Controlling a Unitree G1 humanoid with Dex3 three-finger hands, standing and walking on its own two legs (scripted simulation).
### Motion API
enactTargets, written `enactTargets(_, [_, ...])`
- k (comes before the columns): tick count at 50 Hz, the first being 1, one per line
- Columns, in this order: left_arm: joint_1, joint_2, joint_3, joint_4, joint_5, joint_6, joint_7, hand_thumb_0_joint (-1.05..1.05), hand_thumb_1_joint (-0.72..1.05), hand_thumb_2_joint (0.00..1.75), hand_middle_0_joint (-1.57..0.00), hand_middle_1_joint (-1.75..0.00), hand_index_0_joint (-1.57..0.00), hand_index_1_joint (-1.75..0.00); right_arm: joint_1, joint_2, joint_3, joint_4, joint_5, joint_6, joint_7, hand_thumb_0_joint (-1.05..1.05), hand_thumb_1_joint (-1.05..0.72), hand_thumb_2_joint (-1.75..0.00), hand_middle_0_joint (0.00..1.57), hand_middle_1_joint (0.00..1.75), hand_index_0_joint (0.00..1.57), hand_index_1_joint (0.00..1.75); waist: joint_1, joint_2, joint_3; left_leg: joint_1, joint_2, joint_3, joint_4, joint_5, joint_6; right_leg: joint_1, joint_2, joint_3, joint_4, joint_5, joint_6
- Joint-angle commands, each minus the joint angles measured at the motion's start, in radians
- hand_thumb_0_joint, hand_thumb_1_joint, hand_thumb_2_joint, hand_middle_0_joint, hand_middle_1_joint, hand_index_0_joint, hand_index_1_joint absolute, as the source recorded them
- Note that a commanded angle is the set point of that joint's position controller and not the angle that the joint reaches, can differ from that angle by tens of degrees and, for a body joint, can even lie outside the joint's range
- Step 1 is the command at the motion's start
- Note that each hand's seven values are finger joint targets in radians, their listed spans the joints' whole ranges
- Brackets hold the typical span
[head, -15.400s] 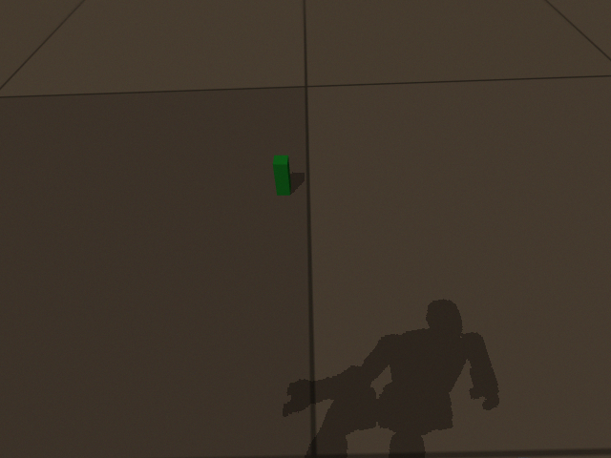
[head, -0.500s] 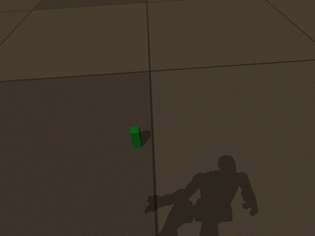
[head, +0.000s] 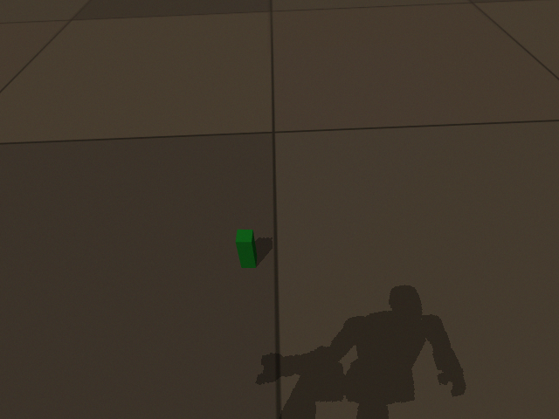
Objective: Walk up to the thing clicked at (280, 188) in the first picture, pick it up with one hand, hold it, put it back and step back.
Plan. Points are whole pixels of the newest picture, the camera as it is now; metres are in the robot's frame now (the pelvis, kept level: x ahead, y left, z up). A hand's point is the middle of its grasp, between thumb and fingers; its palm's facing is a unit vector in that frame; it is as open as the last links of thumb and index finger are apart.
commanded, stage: walk up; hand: left
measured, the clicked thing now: (247, 249) +0.84 +0.20 -0.69
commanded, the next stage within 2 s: none
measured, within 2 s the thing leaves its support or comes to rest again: neither
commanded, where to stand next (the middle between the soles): +0.51 -0.01 m, yaw -1 degrees
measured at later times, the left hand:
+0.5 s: hand (110, 382) +0.20 +0.34 -0.16, palm faces -0.10 -0.94 -0.33, open 7.4 cm
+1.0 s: hand (168, 270) +0.42 +0.28 -0.14, palm faces -0.09 -0.93 -0.35, open 7.4 cm
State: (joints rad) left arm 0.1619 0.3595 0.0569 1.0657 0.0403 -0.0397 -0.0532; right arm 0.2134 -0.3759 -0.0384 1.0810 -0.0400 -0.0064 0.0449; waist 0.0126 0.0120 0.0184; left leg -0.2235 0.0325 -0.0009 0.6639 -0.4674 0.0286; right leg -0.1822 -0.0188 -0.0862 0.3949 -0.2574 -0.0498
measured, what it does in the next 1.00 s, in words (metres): walks ahead: left foot, then right foot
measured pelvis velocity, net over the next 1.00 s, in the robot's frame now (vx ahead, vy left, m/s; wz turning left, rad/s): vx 0.33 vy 0.02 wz -0.06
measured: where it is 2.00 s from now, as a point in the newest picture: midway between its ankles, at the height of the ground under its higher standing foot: (302, 354)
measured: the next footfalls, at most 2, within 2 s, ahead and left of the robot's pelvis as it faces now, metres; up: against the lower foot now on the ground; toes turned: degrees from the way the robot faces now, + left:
left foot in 0.18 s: +0.13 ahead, +0.17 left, +0.00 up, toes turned +5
right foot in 0.64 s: +0.34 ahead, -0.09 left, +0.00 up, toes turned -6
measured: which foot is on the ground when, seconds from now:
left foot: up 0.00-0.16, down 0.18-0.68, up 0.70-1.00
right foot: down 0.00-0.18, up 0.20-0.62, down 0.64-1.00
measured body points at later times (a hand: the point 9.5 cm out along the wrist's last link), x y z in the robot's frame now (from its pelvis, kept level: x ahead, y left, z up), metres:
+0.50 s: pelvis +0.13 +0.06 -0.01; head +0.15 +0.08 +0.44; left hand +0.21 +0.39 -0.13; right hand +0.13 -0.26 -0.11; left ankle +0.09 +0.17 -0.75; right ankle +0.24 -0.11 -0.70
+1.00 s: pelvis +0.33 +0.02 -0.01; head +0.36 +0.02 +0.44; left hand +0.42 +0.33 -0.12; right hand +0.39 -0.31 -0.12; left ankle +0.43 +0.16 -0.72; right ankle +0.31 -0.09 -0.75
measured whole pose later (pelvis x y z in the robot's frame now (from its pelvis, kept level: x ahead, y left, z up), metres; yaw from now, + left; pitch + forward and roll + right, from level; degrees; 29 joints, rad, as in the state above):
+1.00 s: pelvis +0.33 +0.02 -0.01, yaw -3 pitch -3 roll -1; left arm 0.28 0.39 0.05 0.81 0.02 -0.05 -0.06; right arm 0.30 -0.42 -0.06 0.83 -0.01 -0.06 0.05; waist 0.02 0.03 0.09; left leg -0.46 0.08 0.01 0.74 -0.28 -0.01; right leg -0.16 0.01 -0.06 0.51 -0.31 -0.04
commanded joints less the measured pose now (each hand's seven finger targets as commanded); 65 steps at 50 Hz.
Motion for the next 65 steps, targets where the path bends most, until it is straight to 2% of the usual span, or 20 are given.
enactTargets(1, [0.053,0.321,0.094,-0.084,0.004,-0.022,0.023,0.00,0.90,0.90,-0.20,-0.30,-0.20,-0.30,-0.097,-0.217,-0.072,-0.128,0.002,-0.050,0.001,0.00,-0.90,-0.90,0.20,0.30,0.20,0.30,0.054,-0.114,0.072,-0.347,0.088,-0.058,0.095,-0.016,0.012,0.171,-0.328,0.390,-0.263,-0.328,-0.191])
enactTargets(8, [-0.138,0.261,0.072,-0.213,0.000,0.007,-0.004,0.00,0.90,0.90,-0.20,-0.30,-0.20,-0.30,0.314,-0.212,-0.126,-0.037,-0.006,-0.046,0.003,0.00,-0.90,-0.90,0.20,0.30,0.20,0.30,-0.169,-0.025,-0.006,0.354,-0.015,0.089,-0.133,0.239,-0.029,-0.420,-0.112,0.070,0.117,-0.471,-0.062])
enactTargets(9, [-0.106,0.188,0.045,-0.228,-0.001,0.014,-0.002,0.00,0.90,0.90,-0.20,-0.30,-0.20,-0.30,0.396,-0.281,-0.146,-0.023,-0.013,-0.049,-0.010,0.00,-0.90,-0.90,0.20,0.30,0.20,0.30,-0.208,0.211,-0.001,0.437,0.066,-0.073,-0.252,0.016,-0.002,-0.594,-0.008,0.002,0.408,-0.492,-0.044])
enactTargets(10, [-0.071,0.134,0.029,-0.243,-0.013,0.019,0.003,0.00,0.90,0.90,-0.20,-0.30,-0.20,-0.30,0.357,-0.356,-0.149,-0.067,-0.031,-0.058,-0.026,0.00,-0.90,-0.90,0.20,0.30,0.20,0.30,-0.188,0.373,0.058,0.288,0.294,-0.538,-0.478,-0.392,0.044,-0.709,0.118,0.110,0.721,-0.406,-0.006])
enactTargets(11, [-0.051,0.223,0.045,-0.225,-0.015,0.024,0.012,0.00,0.90,0.90,-0.20,-0.30,-0.20,-0.30,0.145,-0.396,-0.146,-0.144,-0.011,-0.066,-0.033,0.00,-0.90,-0.90,0.20,0.30,0.20,0.30,-0.106,0.173,0.138,0.054,0.402,-0.681,-0.599,-0.504,0.123,-0.615,0.036,0.249,0.736,-0.248,-0.002])
enactTargets(14, [0.102,0.296,0.062,-0.142,-0.031,0.017,0.004,0.00,0.90,0.90,-0.20,-0.30,-0.20,-0.30,0.019,-0.338,-0.115,-0.193,0.009,-0.087,-0.030,0.00,-0.90,-0.90,0.20,0.30,0.20,0.30,0.004,0.084,0.134,0.014,0.301,-0.423,-0.543,-0.330,0.137,-0.461,-0.033,0.257,0.712,-0.102,0.016])
enactTargets(17, [0.140,0.286,0.066,-0.123,-0.025,0.017,-0.006,0.00,0.90,0.90,-0.20,-0.30,-0.20,-0.30,0.055,-0.296,-0.105,-0.205,0.016,-0.104,-0.026,0.00,-0.90,-0.90,0.20,0.30,0.20,0.30,-0.006,0.104,0.124,0.022,0.240,-0.227,-0.518,-0.111,0.133,-0.407,-0.041,0.215,0.628,-0.008,0.050])
enactTargets(28, [-0.077,0.199,0.039,-0.256,-0.024,-0.005,-0.029,0.00,0.90,0.90,-0.20,-0.30,-0.20,-0.30,0.163,-0.288,-0.100,-0.258,0.021,-0.088,-0.028,0.00,-0.90,-0.90,0.20,0.30,0.20,0.30,-0.076,0.106,0.090,0.163,0.206,0.015,-0.350,0.525,0.134,-0.264,-0.027,0.035,0.197,0.101,0.019])
enactTargets(32, [0.139,0.244,0.070,-0.207,-0.025,-0.019,-0.011,0.00,0.90,0.90,-0.20,-0.30,-0.20,-0.30,0.173,-0.253,-0.080,-0.299,0.029,-0.078,-0.036,0.00,-0.90,-0.90,0.20,0.30,0.20,0.30,0.039,-0.034,-0.070,0.121,0.163,0.048,0.037,0.701,0.093,0.097,0.012,0.034,0.092,0.098,-0.031])
enactTargets(33, [0.242,0.304,0.095,-0.189,-0.020,-0.027,0.001,0.00,0.90,0.90,-0.20,-0.30,-0.20,-0.30,0.232,-0.198,-0.060,-0.309,0.037,-0.080,-0.037,0.00,-0.90,-0.90,0.20,0.30,0.20,0.30,0.070,-0.191,-0.168,-0.020,0.093,0.083,0.276,0.504,0.053,0.286,-0.093,0.205,0.055,0.046,-0.067])
enactTargets(34, [0.284,0.379,0.112,-0.207,-0.026,-0.031,0.010,0.00,0.90,0.90,-0.20,-0.30,-0.20,-0.30,0.268,-0.158,-0.042,-0.325,0.045,-0.078,-0.035,0.00,-0.90,-0.90,0.20,0.30,0.20,0.30,0.074,-0.343,-0.209,-0.291,-0.054,0.094,0.465,0.016,0.012,0.454,-0.341,0.645,-0.027,0.015,-0.184])
enactTargets(36, [0.230,0.368,0.111,-0.225,-0.056,-0.021,0.021,0.00,0.90,0.90,-0.20,-0.30,-0.20,-0.30,0.180,-0.277,-0.069,-0.299,0.036,-0.072,-0.052,0.00,-0.90,-0.90,0.20,0.30,0.20,0.30,0.086,-0.209,-0.091,-0.358,0.002,-0.028,0.582,-0.077,0.008,0.313,-0.393,0.698,-0.076,0.121,-0.279])
enactTargets(41, [0.113,0.255,0.069,-0.279,-0.051,-0.036,0.031,0.00,0.90,0.90,-0.20,-0.30,-0.20,-0.30,0.214,-0.202,-0.061,-0.278,0.038,-0.060,-0.027,0.00,-0.90,-0.90,0.20,0.30,0.20,0.30,-0.009,-0.127,0.037,-0.209,0.024,-0.036,0.446,0.108,-0.006,-0.017,-0.196,0.242,-0.060,0.397,-0.184])
enactTargets(48, [0.111,0.284,0.075,-0.352,-0.020,-0.034,0.008,0.00,0.90,0.90,-0.20,-0.30,-0.20,-0.30,0.100,-0.193,-0.075,-0.315,0.026,-0.080,-0.004,0.00,-0.90,-0.90,0.20,0.30,0.20,0.30,0.028,-0.189,0.063,-0.155,0.048,0.047,0.012,0.213,-0.044,-0.096,-0.194,0.193,-0.082,0.069,-0.192])
enactTargets(52, [0.087,0.234,0.050,-0.370,-0.027,-0.010,0.005,0.00,0.90,0.90,-0.20,-0.30,-0.20,-0.30,0.269,-0.226,-0.100,-0.248,0.019,-0.112,-0.038,0.00,-0.90,-0.90,0.20,0.30,0.20,0.30,-0.071,-0.015,-0.041,0.211,-0.014,0.070,-0.155,0.353,-0.013,-0.231,-0.127,0.130,0.248,0.069,-0.108])
enactTargets(53, [0.129,0.176,0.031,-0.374,-0.035,-0.007,0.010,0.00,0.90,0.90,-0.20,-0.30,-0.20,-0.30,0.310,-0.286,-0.115,-0.243,0.009,-0.117,-0.050,0.00,-0.90,-0.90,0.20,0.30,0.20,0.30,-0.092,0.164,-0.081,0.272,0.104,-0.089,-0.258,0.249,0.032,-0.294,-0.046,0.058,0.464,-0.016,-0.065])
enactTargets(54, [0.181,0.133,0.022,-0.369,-0.041,0.001,0.013,0.00,0.90,0.90,-0.20,-0.30,-0.20,-0.30,0.298,-0.360,-0.123,-0.273,-0.004,-0.120,-0.057,0.00,-0.90,-0.90,0.20,0.30,0.20,0.30,-0.059,0.272,-0.069,0.278,0.340,-0.506,-0.346,0.170,0.109,-0.448,0.067,0.076,0.629,-0.293,-0.009])
enactTargets(56, [0.209,0.279,0.059,-0.326,-0.028,0.022,0.029,0.00,0.90,0.90,-0.20,-0.30,-0.20,-0.30,0.191,-0.387,-0.131,-0.313,0.029,-0.111,-0.054,0.00,-0.90,-0.90,0.20,0.30,0.20,0.30,-0.034,0.144,0.010,0.131,0.447,-0.642,-0.423,-0.072,0.267,-0.435,-0.018,0.162,0.772,-0.325,-0.010])
enactTargets(61, [0.222,0.243,0.057,-0.277,-0.034,0.026,0.025,0.00,0.90,0.90,-0.20,-0.30,-0.20,-0.30,0.142,-0.281,-0.082,-0.322,0.033,-0.109,-0.061,0.00,-0.90,-0.90,0.20,0.30,0.20,0.30,-0.003,0.137,0.017,0.045,0.244,-0.166,-0.307,0.521,0.158,-0.322,-0.040,0.160,0.655,-0.164,0.020])
enactTargets(65, [0.197,0.205,0.042,-0.252,-0.041,0.025,0.026,0.00,0.90,0.90,-0.20,-0.30,-0.20,-0.30,0.058,-0.270,-0.066,-0.343,0.022,-0.087,-0.060,0.00,-0.90,-0.90,0.20,0.30,0.20,0.30,0.002,0.204,0.015,-0.067,0.197,-0.036,-0.255,0.566,0.165,-0.185,-0.050,0.078,0.418,-0.082,0.047])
